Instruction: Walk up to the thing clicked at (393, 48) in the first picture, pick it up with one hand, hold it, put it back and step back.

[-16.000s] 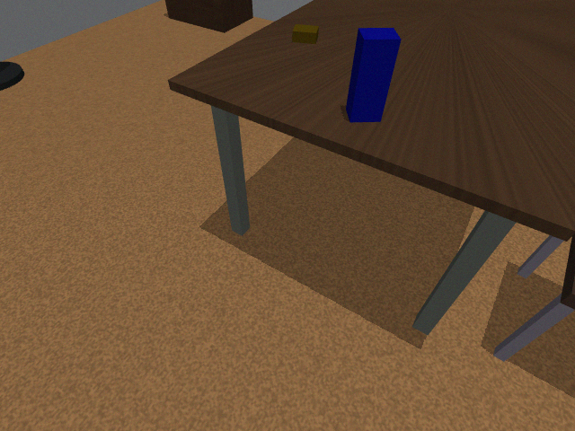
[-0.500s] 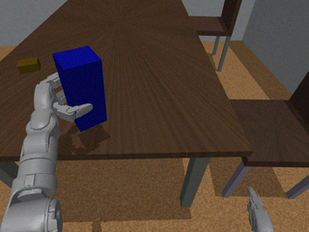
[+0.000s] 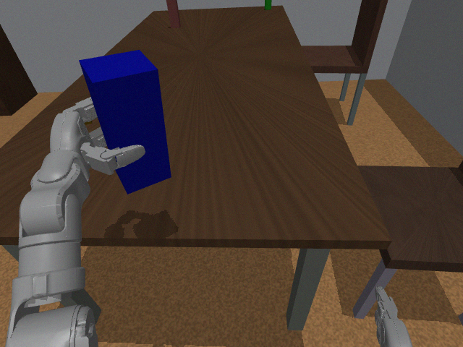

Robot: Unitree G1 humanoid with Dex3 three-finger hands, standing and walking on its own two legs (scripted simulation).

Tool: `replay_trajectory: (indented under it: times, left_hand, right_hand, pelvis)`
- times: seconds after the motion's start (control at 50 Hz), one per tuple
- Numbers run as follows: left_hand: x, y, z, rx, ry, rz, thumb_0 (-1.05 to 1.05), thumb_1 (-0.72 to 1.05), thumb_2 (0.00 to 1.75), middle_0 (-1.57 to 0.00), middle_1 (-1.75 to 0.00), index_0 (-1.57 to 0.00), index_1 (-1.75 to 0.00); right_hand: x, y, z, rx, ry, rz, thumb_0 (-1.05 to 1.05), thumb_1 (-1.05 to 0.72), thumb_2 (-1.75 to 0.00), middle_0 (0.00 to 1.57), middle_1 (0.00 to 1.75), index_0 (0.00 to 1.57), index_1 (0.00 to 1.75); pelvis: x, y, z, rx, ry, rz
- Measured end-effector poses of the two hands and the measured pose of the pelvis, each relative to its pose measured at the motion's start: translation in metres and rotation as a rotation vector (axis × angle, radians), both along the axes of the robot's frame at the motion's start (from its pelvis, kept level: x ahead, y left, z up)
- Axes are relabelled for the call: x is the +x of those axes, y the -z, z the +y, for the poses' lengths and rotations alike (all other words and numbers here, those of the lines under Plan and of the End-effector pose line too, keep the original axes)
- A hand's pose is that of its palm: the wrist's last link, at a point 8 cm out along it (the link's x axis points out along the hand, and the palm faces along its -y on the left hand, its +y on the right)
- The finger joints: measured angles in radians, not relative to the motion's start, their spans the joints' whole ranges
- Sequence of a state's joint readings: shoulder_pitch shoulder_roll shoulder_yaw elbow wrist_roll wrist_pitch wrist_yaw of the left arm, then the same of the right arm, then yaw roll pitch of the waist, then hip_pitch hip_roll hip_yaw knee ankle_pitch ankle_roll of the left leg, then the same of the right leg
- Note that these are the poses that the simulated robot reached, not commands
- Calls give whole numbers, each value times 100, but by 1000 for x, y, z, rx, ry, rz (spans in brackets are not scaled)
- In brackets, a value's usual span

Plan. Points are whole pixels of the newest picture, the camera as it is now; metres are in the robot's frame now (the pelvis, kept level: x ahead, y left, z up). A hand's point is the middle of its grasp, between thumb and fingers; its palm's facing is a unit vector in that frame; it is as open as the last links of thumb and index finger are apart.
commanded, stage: lift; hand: left
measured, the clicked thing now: (132, 128) +0.38 +0.16 +0.25
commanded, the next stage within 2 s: hold in 0.52 s
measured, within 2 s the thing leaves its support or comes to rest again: neither
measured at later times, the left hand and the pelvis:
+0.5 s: hand (106, 128) +0.34 +0.18 +0.28, palm faces +0.17 -0.98 -0.03, open 10.3 cm; pelvis -0.01 +0.00 +0.00, yaw +0 degrees
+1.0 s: hand (99, 118) +0.33 +0.18 +0.30, palm faces +0.15 -0.99 -0.03, open 10.3 cm; pelvis -0.02 +0.00 +0.00, yaw +0 degrees
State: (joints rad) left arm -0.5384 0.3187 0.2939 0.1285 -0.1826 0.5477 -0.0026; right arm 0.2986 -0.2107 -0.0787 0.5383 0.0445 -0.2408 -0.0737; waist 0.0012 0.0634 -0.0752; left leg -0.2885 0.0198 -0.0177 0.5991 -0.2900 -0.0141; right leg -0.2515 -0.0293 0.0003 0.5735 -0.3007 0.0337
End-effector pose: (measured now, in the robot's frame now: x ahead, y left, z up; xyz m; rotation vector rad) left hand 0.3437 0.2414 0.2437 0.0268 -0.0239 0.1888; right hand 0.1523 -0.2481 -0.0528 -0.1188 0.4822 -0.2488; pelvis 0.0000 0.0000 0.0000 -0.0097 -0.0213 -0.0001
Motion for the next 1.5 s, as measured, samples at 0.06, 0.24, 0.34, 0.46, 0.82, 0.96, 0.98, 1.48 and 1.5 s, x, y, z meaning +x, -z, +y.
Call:
replay_trajectory:
  times: [0.06,0.24,0.34,0.46,0.82,0.96,0.98,1.48,1.5]
  left_hand:
    - [-5,-5,-2,0,2,4,-4,-61,103,-78,-115,-84,-120]
    - [-19,-18,-8,-1,11,5,-4,-61,103,-78,-115,-85,-120]
    - [-25,-25,-10,-1,12,2,-4,-61,103,-78,-115,-84,-120]
    - [-31,-32,-10,4,13,-6,-4,-61,103,-78,-115,-85,-120]
    - [-43,-47,-10,11,27,-15,-4,-61,103,-78,-116,-84,-120]
    - [-44,-56,-12,9,35,-20,-4,-61,103,-78,-116,-84,-120]
    - [-44,-57,-12,9,34,-20,-4,-61,103,-78,-116,-84,-121]
    - [-54,-69,-17,10,42,-22,-4,-61,104,-77,-118,-83,-123]
    - [-55,-68,-18,13,42,-21,-4,-61,104,-77,-118,-83,-123]
  right_hand:
    - [-1,1,-1,6,2,-1,-2,53,-5,5,5,5,5]
    - [-6,8,-4,22,10,8,-2,52,-5,5,5,5,5]
    - [-7,11,-3,30,8,8,-2,53,-5,5,5,5,5]
    - [-8,12,-3,35,6,-2,-2,53,-5,5,5,5,5]
    - [-6,11,3,48,-11,-36,-2,52,-5,5,5,5,5]
    - [-5,10,4,53,-13,-49,-2,52,-6,5,5,5,5]
    - [-4,10,4,53,-12,-51,-2,52,-6,5,5,5,5]
    - [-6,15,8,82,-36,-37,-2,52,-6,5,5,5,5]
    - [-6,15,8,83,-36,-39,-2,52,-6,5,5,5,5]
  pelvis:
    - [-2,0,0,1,-1,-4]
    - [-8,-1,-1,2,-4,-14]
    - [-11,0,-2,3,-6,-17]
    - [-13,0,-2,5,-6,-18]
    - [-17,1,-1,4,-8,-21]
    - [-17,1,0,4,-8,-22]
    - [-17,2,0,4,-8,-21]
    - [-20,4,0,5,-8,-20]
    - [-20,4,0,5,-8,-20]
